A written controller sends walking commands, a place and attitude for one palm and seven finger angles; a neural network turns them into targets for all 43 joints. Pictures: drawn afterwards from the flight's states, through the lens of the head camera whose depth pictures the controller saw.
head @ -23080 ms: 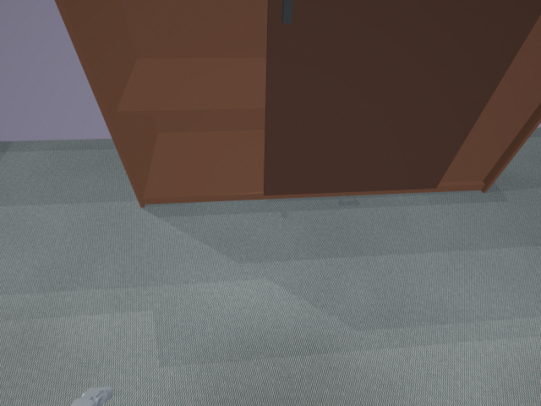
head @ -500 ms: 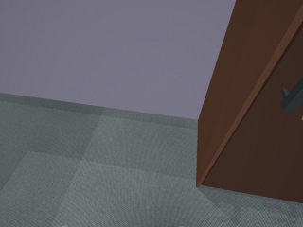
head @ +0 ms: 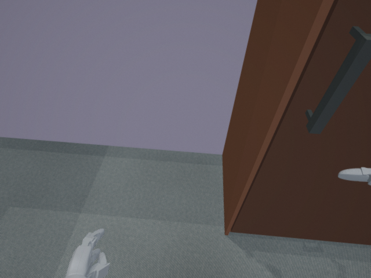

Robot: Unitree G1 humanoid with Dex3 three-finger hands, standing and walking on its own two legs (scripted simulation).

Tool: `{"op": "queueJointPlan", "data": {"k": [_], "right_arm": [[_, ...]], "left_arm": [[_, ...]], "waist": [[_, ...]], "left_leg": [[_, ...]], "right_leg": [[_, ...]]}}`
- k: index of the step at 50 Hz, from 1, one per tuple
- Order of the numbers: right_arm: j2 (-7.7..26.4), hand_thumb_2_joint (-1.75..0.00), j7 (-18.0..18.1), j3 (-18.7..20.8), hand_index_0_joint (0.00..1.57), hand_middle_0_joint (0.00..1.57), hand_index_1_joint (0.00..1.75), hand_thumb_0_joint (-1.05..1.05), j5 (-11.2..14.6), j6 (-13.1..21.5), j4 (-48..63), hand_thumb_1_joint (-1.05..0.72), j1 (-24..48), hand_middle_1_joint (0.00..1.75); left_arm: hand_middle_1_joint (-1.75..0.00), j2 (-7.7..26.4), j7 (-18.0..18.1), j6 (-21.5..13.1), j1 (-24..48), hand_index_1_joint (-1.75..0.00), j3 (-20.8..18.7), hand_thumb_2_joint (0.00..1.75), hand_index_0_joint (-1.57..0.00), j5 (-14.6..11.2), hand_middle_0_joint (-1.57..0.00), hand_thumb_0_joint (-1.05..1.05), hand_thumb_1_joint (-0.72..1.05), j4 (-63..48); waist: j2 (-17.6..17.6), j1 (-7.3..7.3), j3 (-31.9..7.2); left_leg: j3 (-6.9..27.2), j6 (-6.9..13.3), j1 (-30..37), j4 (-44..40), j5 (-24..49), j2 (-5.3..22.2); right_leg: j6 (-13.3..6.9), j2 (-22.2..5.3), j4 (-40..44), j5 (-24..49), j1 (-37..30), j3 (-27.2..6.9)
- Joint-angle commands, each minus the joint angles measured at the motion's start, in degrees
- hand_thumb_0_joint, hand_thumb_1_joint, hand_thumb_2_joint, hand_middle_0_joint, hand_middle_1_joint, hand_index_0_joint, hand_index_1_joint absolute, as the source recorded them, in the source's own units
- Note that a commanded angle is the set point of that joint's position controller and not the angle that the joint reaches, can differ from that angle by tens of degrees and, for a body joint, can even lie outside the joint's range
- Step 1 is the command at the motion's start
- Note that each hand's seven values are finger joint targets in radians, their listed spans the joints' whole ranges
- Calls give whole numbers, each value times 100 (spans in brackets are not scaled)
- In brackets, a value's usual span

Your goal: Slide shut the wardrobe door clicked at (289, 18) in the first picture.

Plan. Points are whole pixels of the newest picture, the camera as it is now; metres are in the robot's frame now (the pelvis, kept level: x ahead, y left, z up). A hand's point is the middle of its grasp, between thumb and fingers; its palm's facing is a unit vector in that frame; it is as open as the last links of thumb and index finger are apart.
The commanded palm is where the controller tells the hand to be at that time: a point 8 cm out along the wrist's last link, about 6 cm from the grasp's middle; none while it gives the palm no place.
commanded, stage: slip the hand off the handle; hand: right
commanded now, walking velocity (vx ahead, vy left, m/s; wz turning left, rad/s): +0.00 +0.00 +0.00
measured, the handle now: (332, 85) +0.44 -0.29 +0.22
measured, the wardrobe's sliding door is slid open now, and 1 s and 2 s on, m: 0.00 0.00 0.00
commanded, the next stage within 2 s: draw the hand back to the body in 0.08 s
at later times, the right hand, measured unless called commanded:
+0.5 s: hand (369, 165) +0.27 -0.30 +0.18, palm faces +0.16 +0.99 -0.05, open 14.7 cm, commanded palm +0.22 -0.34 +0.19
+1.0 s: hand out of the picture +0.22 -0.29 +0.17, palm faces +0.54 +0.79 -0.29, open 12.8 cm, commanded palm +0.17 -0.31 +0.19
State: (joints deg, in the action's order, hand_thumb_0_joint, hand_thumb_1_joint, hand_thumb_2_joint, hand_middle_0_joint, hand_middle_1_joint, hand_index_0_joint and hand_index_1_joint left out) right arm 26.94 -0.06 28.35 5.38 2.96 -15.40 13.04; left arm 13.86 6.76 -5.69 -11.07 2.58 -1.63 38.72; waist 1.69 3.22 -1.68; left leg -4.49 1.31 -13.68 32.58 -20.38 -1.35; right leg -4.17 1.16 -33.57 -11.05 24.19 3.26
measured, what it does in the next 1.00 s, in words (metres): stands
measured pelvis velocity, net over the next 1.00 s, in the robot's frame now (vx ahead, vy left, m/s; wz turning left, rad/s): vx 0.00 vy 0.01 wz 0.01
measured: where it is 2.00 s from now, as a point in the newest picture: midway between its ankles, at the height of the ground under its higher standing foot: outside the picture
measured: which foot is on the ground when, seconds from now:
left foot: down 0.00-1.00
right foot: down 0.00-1.00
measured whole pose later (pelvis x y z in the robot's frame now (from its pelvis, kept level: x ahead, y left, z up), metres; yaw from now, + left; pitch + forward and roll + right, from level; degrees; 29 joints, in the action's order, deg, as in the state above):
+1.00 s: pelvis +0.00 +0.01 +0.01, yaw +1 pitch -5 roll +1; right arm 20.2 6.3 22.8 5.9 5.1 8.5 -13.0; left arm 13.3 4.4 -11.0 -12.9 2.8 -1.2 39.4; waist 3.3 4.6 2.6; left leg -3.6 2.0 -0.8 20.6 -14.7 -2.4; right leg -3.2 0.7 -22.9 -6.5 11.4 3.5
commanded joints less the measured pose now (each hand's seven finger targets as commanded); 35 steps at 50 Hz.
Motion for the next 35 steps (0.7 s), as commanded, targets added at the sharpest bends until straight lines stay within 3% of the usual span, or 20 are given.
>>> {"op": "queueJointPlan", "data": {"k": [1, 4, 8, 10, 11, 12, 15, 18, 20, 21, 25, 31, 33, 35], "right_arm": [[1695, -20, 54, 302, 25, 25, 115, 0, 50, 386, 1606, 55, 1783, 115], [1756, -20, 37, 499, 25, 25, 115, 0, 92, 355, 1563, 55, 1226, 115], [1763, -20, 2, 442, 25, 25, 115, 0, 112, 373, 1575, 55, 1610, 115], [1774, -20, -7, 416, 25, 25, 115, 0, 89, 421, 1630, 55, 1676, 115], [1287, -20, -608, 35, 25, 25, 115, 0, 812, 44, 1238, 55, 1341, 115], [1779, -20, -919, 365, 25, 25, 115, 0, 968, -133, 1500, 55, 1464, 115], [2024, -20, -1608, 438, 25, 25, 115, 0, 1275, -619, 1453, 55, 1456, 115], [2466, -20, -2234, 841, 25, 25, 115, 0, 1542, -934, 1343, 55, 882, 115], [2607, -20, -2572, 1036, 25, 25, 115, 0, 1759, -1003, 1485, 55, 783, 115], [2641, -20, -2578, 1201, 25, 25, 115, 0, 1829, -1007, 1543, 55, 521, 115], [2171, -20, -2354, 1050, 25, 25, 115, 0, 1886, -1055, 1451, 55, -7, 115], [1738, -22, -2019, 525, 25, 25, 113, 0, 1724, -1025, 2537, 51, 215, 113], [1872, -25, -1929, 677, 25, 25, 109, 0, 1701, -990, 2740, 44, 121, 109], [1841, -29, -1852, 697, 24, 24, 104, 0, 1665, -999, 2958, 37, 28, 104]], "left_arm": [[-30, 820, 109, -317, 366, -30, -318, 90, -20, -16, -20, 0, 90, -724], [-30, 803, 95, -350, 429, -30, -305, 90, -20, -16, -20, 0, 90, -734], [-30, 779, 130, -387, 499, -30, -271, 90, -20, -20, -20, 0, 90, -668], [-30, 777, 133, -426, 496, -30, -274, 90, -20, -2, -20, 0, 90, -668], [-30, 824, 200, -440, 578, -30, -231, 90, -20, -166, -20, 0, 90, -630], [-30, 836, 261, -479, 616, -30, -238, 90, -20, -256, -20, 0, 90, -709], [-30, 826, 360, -610, 725, -30, -116, 90, -20, -328, -20, 0, 90, -813], [-30, 903, 340, -685, 725, -30, -102, 90, -20, -384, -20, 0, 90, -1008], [-30, 910, 298, -731, 796, -30, -81, 90, -20, -414, -20, 0, 90, -1166], [-30, 890, 248, -750, 780, -30, -82, 90, -20, -393, -20, 0, 90, -1246], [-30, 878, 110, -791, 715, -30, -139, 90, -20, -451, -20, 0, 90, -1336], [-30, 846, 117, -895, 861, -30, -116, 90, -20, -440, -20, 0, 90, -1403], [-30, 861, 157, -930, 851, -30, -131, 90, -20, -411, -20, 0, 90, -1338], [-30, 825, 174, -960, 893, -30, -101, 90, -20, -391, -20, 0, 90, -1321]], "waist": [[529, -170, -1198], [464, -53, -1097], [507, -167, -895], [648, -134, -1006], [494, -236, -1082], [442, -130, -1210], [576, -92, -1085], [211, -10, -1158], [219, 28, -1146], [268, 99, -1166], [153, 41, -715], [454, -42, -548], [392, -31, -567], [559, 0, -531]], "left_leg": [[299, 11, -888, -617, 552, -108], [285, 6, -754, -680, 611, -99], [319, -20, -853, -766, 549, -80], [329, -3, -799, -748, 580, -75], [366, -5, -471, -859, 809, -51], [390, -37, -331, -930, 926, -38], [405, -64, -269, -979, 1180, -15], [498, -233, -33, -922, 1784, 36], [593, -331, -25, -893, 1940, 55], [699, -353, 27, -875, 1996, 102], [777, -426, -482, -923, 1351, 125], [774, -355, -727, -964, 593, 45], [716, -326, -687, -1001, 558, 40], [561, -252, -646, -1016, 479, -17]], "right_leg": [[249, -331, 740, -232, -1970, -949], [253, -298, 764, -66, -1914, -889], [247, -266, 745, -179, -1868, -808], [250, -240, 751, -145, -1926, -824], [248, -232, 725, -92, -2043, -785], [215, -211, 694, 93, -2092, -712], [188, -169, 706, 333, -2110, -676], [124, -141, 555, 682, -2014, -633], [124, -140, 456, 760, -1990, -655], [146, -146, 355, 779, -1875, -650], [198, -189, 295, 331, -1647, -640], [206, -244, 363, -53, -1787, -716], [196, -247, 440, -86, -1833, -743], [203, -238, 584, -165, -1921, -755]]}}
